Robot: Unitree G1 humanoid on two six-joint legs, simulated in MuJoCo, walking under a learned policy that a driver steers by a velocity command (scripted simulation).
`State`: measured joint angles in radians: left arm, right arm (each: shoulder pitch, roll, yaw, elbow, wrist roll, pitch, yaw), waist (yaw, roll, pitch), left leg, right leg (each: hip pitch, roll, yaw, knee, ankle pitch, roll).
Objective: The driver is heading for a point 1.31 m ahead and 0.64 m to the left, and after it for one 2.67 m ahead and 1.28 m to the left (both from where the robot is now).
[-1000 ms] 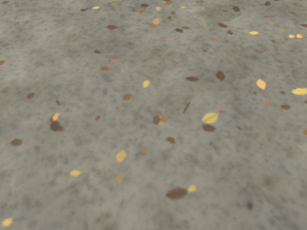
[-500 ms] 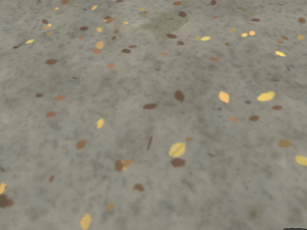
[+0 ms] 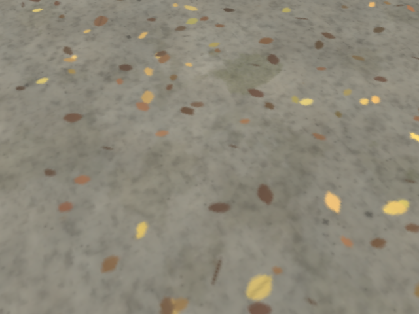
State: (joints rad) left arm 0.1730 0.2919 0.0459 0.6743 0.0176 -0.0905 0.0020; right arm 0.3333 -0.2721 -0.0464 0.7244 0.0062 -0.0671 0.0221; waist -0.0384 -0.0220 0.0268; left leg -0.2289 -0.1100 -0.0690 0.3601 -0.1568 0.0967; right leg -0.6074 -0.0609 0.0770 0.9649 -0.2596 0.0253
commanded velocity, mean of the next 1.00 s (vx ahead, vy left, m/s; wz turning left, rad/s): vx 0.50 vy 0.00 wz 0.56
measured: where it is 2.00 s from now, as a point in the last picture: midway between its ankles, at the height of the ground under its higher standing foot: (73, 193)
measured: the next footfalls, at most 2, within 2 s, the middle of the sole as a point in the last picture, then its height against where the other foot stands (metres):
right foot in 0.26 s outside the picture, level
left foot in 0.76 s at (135, 305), level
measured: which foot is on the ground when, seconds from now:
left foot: down 0.00-0.26, up 0.28-0.74, down 0.76-1.00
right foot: up 0.00-0.24, down 0.26-0.78, up 0.80-1.00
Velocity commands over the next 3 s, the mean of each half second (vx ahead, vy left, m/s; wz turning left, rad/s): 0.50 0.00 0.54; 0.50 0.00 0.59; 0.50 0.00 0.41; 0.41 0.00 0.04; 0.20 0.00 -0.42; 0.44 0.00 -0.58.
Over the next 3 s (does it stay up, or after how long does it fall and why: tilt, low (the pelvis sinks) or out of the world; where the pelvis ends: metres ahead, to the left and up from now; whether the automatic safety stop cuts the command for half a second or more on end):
stays up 1.14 0.68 0.00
